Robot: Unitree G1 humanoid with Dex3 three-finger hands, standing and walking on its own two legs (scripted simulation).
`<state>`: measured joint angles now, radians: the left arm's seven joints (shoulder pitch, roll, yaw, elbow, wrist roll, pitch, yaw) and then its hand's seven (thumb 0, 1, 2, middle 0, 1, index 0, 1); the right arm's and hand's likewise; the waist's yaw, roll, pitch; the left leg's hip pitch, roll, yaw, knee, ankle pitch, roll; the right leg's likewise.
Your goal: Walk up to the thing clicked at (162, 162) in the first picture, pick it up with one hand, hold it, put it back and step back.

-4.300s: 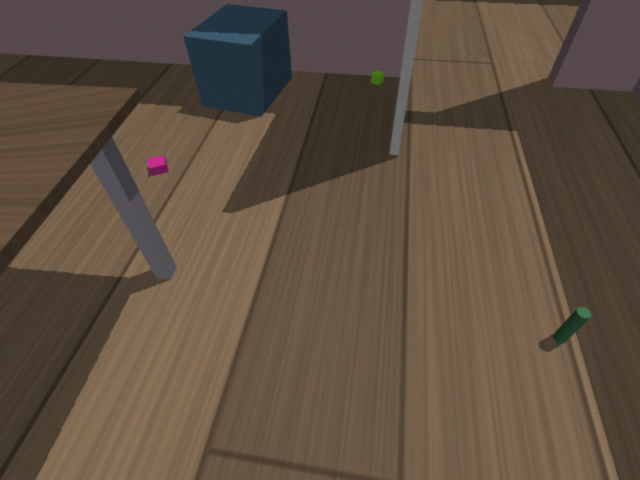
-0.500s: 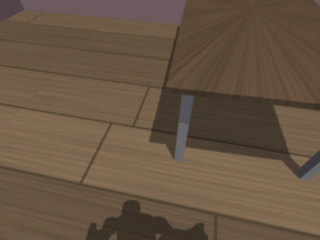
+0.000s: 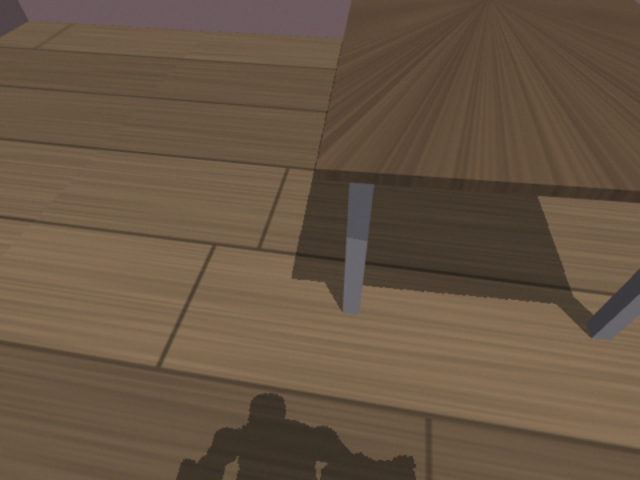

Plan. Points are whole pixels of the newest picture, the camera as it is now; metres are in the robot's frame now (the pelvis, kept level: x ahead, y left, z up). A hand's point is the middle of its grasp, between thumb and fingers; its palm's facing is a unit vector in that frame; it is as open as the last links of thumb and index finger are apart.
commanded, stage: stand
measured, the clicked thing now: out of the picture +0.91 -1.60 -0.76
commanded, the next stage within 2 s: none
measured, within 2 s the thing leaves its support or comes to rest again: neither
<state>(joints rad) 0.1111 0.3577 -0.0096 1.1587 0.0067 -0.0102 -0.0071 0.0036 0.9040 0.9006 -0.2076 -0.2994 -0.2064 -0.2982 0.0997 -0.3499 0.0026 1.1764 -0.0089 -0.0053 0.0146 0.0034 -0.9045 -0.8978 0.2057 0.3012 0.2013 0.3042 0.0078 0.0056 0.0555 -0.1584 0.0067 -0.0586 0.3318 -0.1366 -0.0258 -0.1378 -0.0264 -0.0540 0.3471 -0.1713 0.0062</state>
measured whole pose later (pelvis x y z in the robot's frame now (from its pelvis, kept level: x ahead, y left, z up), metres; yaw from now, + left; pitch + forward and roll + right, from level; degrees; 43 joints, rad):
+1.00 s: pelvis +0.03 +0.00 +0.00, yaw -1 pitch -1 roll +0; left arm 0.09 0.35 0.00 1.14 0.01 -0.01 0.00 0.00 0.90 0.90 -0.21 -0.30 -0.21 -0.30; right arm 0.08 -0.35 0.02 1.15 -0.01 -0.01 0.00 0.00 -0.90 -0.90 0.21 0.30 0.20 0.30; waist 0.01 0.01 0.05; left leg -0.11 0.02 -0.05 0.30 -0.17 -0.03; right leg -0.09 -0.02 -0.05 0.31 -0.20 0.00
